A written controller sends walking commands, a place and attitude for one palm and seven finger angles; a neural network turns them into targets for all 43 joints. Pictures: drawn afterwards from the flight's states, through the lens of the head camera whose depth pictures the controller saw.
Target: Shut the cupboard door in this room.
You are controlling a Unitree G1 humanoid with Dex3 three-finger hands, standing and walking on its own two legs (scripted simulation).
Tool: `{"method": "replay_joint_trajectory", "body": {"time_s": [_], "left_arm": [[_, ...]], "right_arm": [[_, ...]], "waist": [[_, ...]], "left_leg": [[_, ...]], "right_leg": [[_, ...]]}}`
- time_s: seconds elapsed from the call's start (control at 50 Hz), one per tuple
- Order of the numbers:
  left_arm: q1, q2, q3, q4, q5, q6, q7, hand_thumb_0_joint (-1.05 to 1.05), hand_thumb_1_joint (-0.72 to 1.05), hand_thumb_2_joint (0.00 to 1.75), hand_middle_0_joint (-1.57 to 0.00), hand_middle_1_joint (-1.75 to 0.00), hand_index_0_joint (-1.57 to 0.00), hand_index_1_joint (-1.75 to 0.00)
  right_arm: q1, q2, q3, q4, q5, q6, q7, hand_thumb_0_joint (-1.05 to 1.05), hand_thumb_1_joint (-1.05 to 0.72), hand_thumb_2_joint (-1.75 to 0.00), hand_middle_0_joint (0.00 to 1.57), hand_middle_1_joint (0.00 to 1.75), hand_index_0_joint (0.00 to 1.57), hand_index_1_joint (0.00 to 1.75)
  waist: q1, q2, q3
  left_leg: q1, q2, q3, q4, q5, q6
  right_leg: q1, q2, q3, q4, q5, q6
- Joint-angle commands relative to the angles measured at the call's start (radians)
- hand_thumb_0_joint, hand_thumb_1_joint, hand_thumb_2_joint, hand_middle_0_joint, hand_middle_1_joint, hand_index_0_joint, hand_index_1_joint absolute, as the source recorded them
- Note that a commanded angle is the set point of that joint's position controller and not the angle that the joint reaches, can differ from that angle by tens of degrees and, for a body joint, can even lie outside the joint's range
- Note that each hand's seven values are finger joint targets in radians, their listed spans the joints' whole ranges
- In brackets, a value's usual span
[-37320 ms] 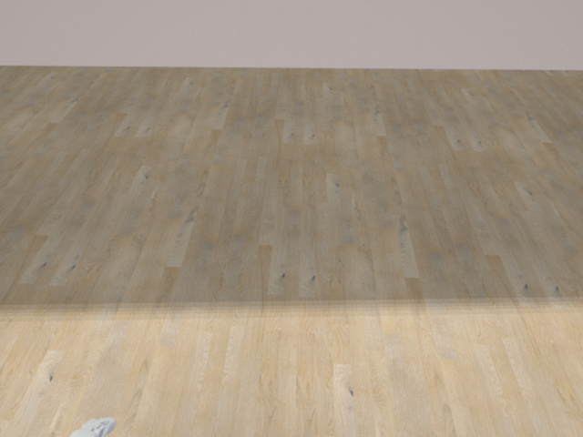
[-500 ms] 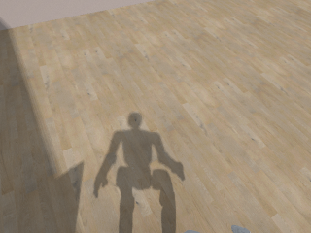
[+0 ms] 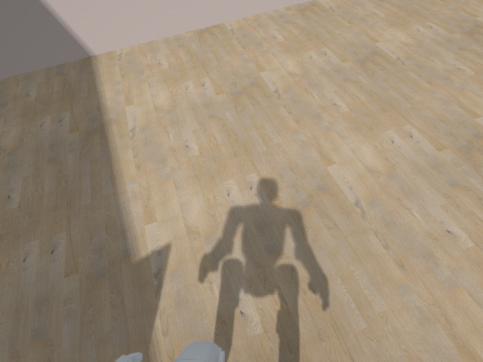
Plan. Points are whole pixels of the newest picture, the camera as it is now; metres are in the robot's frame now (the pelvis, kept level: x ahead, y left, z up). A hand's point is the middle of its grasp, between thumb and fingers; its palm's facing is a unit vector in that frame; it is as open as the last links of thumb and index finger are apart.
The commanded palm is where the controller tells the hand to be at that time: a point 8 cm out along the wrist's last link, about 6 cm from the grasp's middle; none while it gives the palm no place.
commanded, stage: turn or walk to find it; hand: left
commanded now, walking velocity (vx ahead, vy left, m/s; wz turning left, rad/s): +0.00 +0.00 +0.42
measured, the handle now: out of the picture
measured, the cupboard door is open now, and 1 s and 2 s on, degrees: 100 100 100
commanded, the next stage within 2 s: none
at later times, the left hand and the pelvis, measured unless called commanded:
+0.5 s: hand out of the picture +0.00 +0.28 -0.17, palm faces +0.25 -0.94 -0.23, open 7.4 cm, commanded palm none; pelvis -0.01 +0.05 +0.01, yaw +12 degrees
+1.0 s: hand out of the picture +0.01 +0.20 -0.15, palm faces +0.41 -0.88 -0.25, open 7.4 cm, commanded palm none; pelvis +0.01 +0.00 +0.00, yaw +25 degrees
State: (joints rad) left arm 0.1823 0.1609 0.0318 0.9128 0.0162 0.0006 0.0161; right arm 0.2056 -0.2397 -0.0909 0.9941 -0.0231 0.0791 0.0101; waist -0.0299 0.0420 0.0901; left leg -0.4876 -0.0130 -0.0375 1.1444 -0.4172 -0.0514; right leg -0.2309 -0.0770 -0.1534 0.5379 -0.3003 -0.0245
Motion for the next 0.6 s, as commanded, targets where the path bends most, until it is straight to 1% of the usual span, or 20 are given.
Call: {"method": "replay_joint_trajectory", "body": {"time_s": [0.0, 0.08, 0.12, 0.16, 0.18, 0.2, 0.22, 0.24, 0.26, 0.28, 0.3, 0.32, 0.34, 0.36, 0.38, 0.4, 0.44, 0.52, 0.56, 0.58], "left_arm": [[0.065, 0.206, 0.052, -0.041, 0.008, -0.019, 0.018, 0.0, 0.9, 0.9, -0.2, -0.3, -0.2, -0.3], [0.111, 0.242, 0.062, -0.014, 0.012, -0.013, 0.014, 0.0, 0.9, 0.9, -0.2, -0.3, -0.2, -0.3], [0.125, 0.258, 0.067, -0.005, 0.013, -0.01, 0.012, 0.0, 0.9, 0.9, -0.2, -0.3, -0.2, -0.3], [0.114, 0.263, 0.07, 0.007, 0.013, -0.006, 0.011, 0.0, 0.9, 0.9, -0.2, -0.3, -0.2, -0.3], [0.102, 0.264, 0.072, 0.006, 0.011, -0.005, 0.011, 0.0, 0.9, 0.9, -0.2, -0.3, -0.2, -0.3], [0.086, 0.266, 0.072, 0.006, 0.005, -0.001, 0.01, 0.0, 0.9, 0.9, -0.2, -0.3, -0.2, -0.3], [0.084, 0.242, 0.07, -0.001, -0.004, 0.005, 0.008, 0.0, 0.9, 0.9, -0.2, -0.3, -0.2, -0.3], [0.112, 0.178, 0.059, -0.027, -0.01, 0.012, 0.001, 0.0, 0.9, 0.9, -0.2, -0.3, -0.2, -0.3], [0.036, 0.152, 0.033, -0.049, -0.001, 0.021, 0.004, 0.0, 0.9, 0.9, -0.2, -0.3, -0.2, -0.3], [-0.004, 0.156, 0.037, -0.044, 0.0, 0.032, 0.011, 0.0, 0.9, 0.9, -0.2, -0.3, -0.2, -0.3], [-0.029, 0.165, 0.043, -0.033, -0.004, 0.033, 0.006, 0.0, 0.9, 0.9, -0.2, -0.3, -0.2, -0.3], [-0.021, 0.169, 0.047, -0.014, -0.002, 0.031, -0.002, 0.0, 0.9, 0.9, -0.2, -0.3, -0.2, -0.3], [0.001, 0.164, 0.048, 0.0, -0.002, 0.03, -0.007, 0.0, 0.9, 0.9, -0.2, -0.3, -0.2, -0.3], [0.021, 0.163, 0.047, 0.011, -0.001, 0.028, -0.011, 0.0, 0.9, 0.9, -0.2, -0.3, -0.2, -0.3], [0.028, 0.161, 0.046, 0.016, -0.001, 0.029, -0.01, 0.0, 0.9, 0.9, -0.2, -0.3, -0.2, -0.3], [0.025, 0.162, 0.046, 0.015, -0.001, 0.03, -0.009, 0.0, 0.9, 0.9, -0.2, -0.3, -0.2, -0.3], [0.007, 0.161, 0.044, 0.004, -0.001, 0.03, -0.007, 0.0, 0.9, 0.9, -0.2, -0.3, -0.2, -0.3], [-0.033, 0.151, 0.041, -0.021, -0.004, 0.031, -0.004, 0.0, 0.9, 0.9, -0.2, -0.3, -0.2, -0.3], [-0.056, 0.147, 0.039, -0.035, -0.004, 0.029, -0.004, 0.0, 0.9, 0.9, -0.2, -0.3, -0.2, -0.3], [-0.062, 0.143, 0.037, -0.041, -0.006, 0.027, -0.003, 0.0, 0.9, 0.9, -0.2, -0.3, -0.2, -0.3]], "right_arm": [[-0.036, -0.05, 0.001, -0.073, 0.005, -0.023, 0.007, 0.0, -0.9, -0.9, 0.2, 0.3, 0.2, 0.3], [-0.103, -0.036, 0.015, -0.087, 0.012, -0.032, 0.008, 0.0, -0.9, -0.9, 0.2, 0.3, 0.2, 0.3], [-0.113, -0.034, 0.022, -0.096, 0.016, -0.04, 0.007, 0.0, -0.9, -0.9, 0.2, 0.3, 0.2, 0.3], [-0.09, -0.034, 0.024, -0.093, 0.018, -0.046, 0.004, 0.0, -0.9, -0.9, 0.2, 0.3, 0.2, 0.3], [-0.064, -0.039, 0.024, -0.088, 0.017, -0.051, 0.003, 0.0, -0.9, -0.9, 0.2, 0.3, 0.2, 0.3], [-0.028, -0.053, 0.021, -0.078, 0.015, -0.056, 0.003, 0.0, -0.9, -0.9, 0.2, 0.3, 0.2, 0.3], [0.013, -0.096, 0.011, -0.073, 0.013, -0.067, 0.005, 0.0, -0.9, -0.9, 0.2, 0.3, 0.2, 0.3], [0.042, -0.202, -0.012, -0.081, 0.004, -0.075, 0.001, 0.0, -0.9, -0.9, 0.2, 0.3, 0.2, 0.3], [0.087, -0.246, -0.023, -0.069, 0.01, -0.063, -0.007, 0.0, -0.9, -0.9, 0.2, 0.3, 0.2, 0.3], [0.083, -0.228, -0.022, -0.057, 0.007, -0.066, -0.021, 0.0, -0.9, -0.9, 0.2, 0.3, 0.2, 0.3], [0.038, -0.208, -0.017, -0.067, 0.004, -0.063, -0.03, 0.0, -0.9, -0.9, 0.2, 0.3, 0.2, 0.3], [-0.011, -0.176, -0.005, -0.076, 0.002, -0.065, -0.031, 0.0, -0.9, -0.9, 0.2, 0.3, 0.2, 0.3], [-0.034, -0.16, 0.003, -0.085, 0.003, -0.07, -0.031, 0.0, -0.9, -0.9, 0.2, 0.3, 0.2, 0.3], [-0.038, -0.15, 0.005, -0.086, 0.006, -0.075, -0.031, 0.0, -0.9, -0.9, 0.2, 0.3, 0.2, 0.3], [-0.037, -0.151, 0.005, -0.089, 0.007, -0.077, -0.031, 0.0, -0.9, -0.9, 0.2, 0.3, 0.2, 0.3], [-0.026, -0.148, 0.004, -0.086, 0.008, -0.078, -0.031, 0.0, -0.9, -0.9, 0.2, 0.3, 0.2, 0.3], [-0.003, -0.149, 0.001, -0.082, 0.008, -0.078, -0.03, 0.0, -0.9, -0.9, 0.2, 0.3, 0.2, 0.3], [0.017, -0.155, -0.006, -0.082, 0.004, -0.074, -0.027, 0.0, -0.9, -0.9, 0.2, 0.3, 0.2, 0.3], [0.029, -0.153, -0.01, -0.081, 0.002, -0.071, -0.026, 0.0, -0.9, -0.9, 0.2, 0.3, 0.2, 0.3], [0.023, -0.156, -0.013, -0.082, 0.001, -0.069, -0.025, 0.0, -0.9, -0.9, 0.2, 0.3, 0.2, 0.3]], "waist": [[0.047, -0.207, -0.081], [0.08, -0.218, -0.083], [0.088, -0.231, -0.108], [0.075, -0.247, -0.127], [0.057, -0.239, -0.137], [0.034, -0.206, -0.151], [0.006, -0.096, -0.181], [-0.003, 0.205, -0.204], [-0.036, 0.26, -0.176], [-0.042, 0.253, -0.163], [-0.027, 0.219, -0.116], [-0.001, 0.166, -0.089], [0.018, 0.131, -0.09], [0.026, 0.101, -0.107], [0.027, 0.096, -0.117], [0.023, 0.08, -0.119], [0.016, 0.088, -0.114], [0.004, 0.1, -0.111], [-0.004, 0.104, -0.113], [-0.004, 0.117, -0.117]], "left_leg": [[-0.039, 0.04, 0.02, -0.047, -0.004, -0.021], [0.018, 0.039, 0.075, -0.239, -0.05, -0.017], [0.054, 0.031, 0.094, -0.332, -0.056, -0.007], [0.115, 0.027, 0.116, -0.439, -0.022, -0.001], [0.169, 0.025, 0.129, -0.524, 0.035, 0.005], [0.259, 0.026, 0.132, -0.635, 0.137, 0.011], [0.401, 0.077, 0.072, -0.752, 0.278, 0.032], [0.55, 0.321, -0.25, -0.781, 0.57, 0.142], [0.493, 0.421, -0.334, -0.82, 0.699, 0.224], [0.448, 0.4, -0.323, -0.823, 0.674, 0.239], [0.402, 0.36, -0.288, -0.821, 0.6, 0.247], [0.374, 0.308, -0.228, -0.819, 0.586, 0.229], [0.372, 0.273, -0.182, -0.815, 0.596, 0.21], [0.391, 0.259, -0.158, -0.814, 0.604, 0.201], [0.4, 0.25, -0.145, -0.814, 0.613, 0.201], [0.407, 0.244, -0.146, -0.817, 0.617, 0.201], [0.416, 0.243, -0.158, -0.817, 0.631, 0.204], [0.41, 0.246, -0.212, -0.811, 0.6, 0.22], [0.408, 0.244, -0.243, -0.803, 0.589, 0.226], [0.397, 0.241, -0.248, -0.795, 0.59, 0.226]], "right_leg": [[0.11, -0.256, 0.144, -0.203, 0.399, -0.088], [0.141, -0.278, 0.114, -0.174, 0.47, -0.106], [0.166, -0.284, 0.114, -0.145, 0.517, -0.112], [0.165, -0.287, 0.092, -0.108, 0.519, -0.096], [0.144, -0.283, 0.074, -0.076, 0.5, -0.076], [0.099, -0.267, 0.043, -0.024, 0.443, -0.041], [-0.002, -0.232, -0.002, 0.094, 0.335, 0.01], [-0.251, -0.095, -0.053, 0.289, -0.068, 0.09], [-0.302, -0.047, 0.018, 0.434, -0.366, 0.101], [-0.321, -0.053, 0.103, 0.507, -0.337, 0.099], [-0.335, -0.053, 0.12, 0.554, -0.277, 0.099], [-0.331, -0.05, 0.13, 0.57, -0.202, 0.098], [-0.319, -0.043, 0.124, 0.577, -0.153, 0.101], [-0.316, -0.04, 0.12, 0.576, -0.123, 0.105], [-0.311, -0.038, 0.121, 0.569, -0.112, 0.111], [-0.309, -0.034, 0.122, 0.561, -0.102, 0.114], [-0.312, -0.029, 0.123, 0.533, -0.097, 0.121], [-0.3, -0.014, 0.126, 0.448, -0.12, 0.126], [-0.283, -0.003, 0.126, 0.387, -0.138, 0.122], [-0.259, 0.004, 0.124, 0.351, -0.145, 0.119]]}}
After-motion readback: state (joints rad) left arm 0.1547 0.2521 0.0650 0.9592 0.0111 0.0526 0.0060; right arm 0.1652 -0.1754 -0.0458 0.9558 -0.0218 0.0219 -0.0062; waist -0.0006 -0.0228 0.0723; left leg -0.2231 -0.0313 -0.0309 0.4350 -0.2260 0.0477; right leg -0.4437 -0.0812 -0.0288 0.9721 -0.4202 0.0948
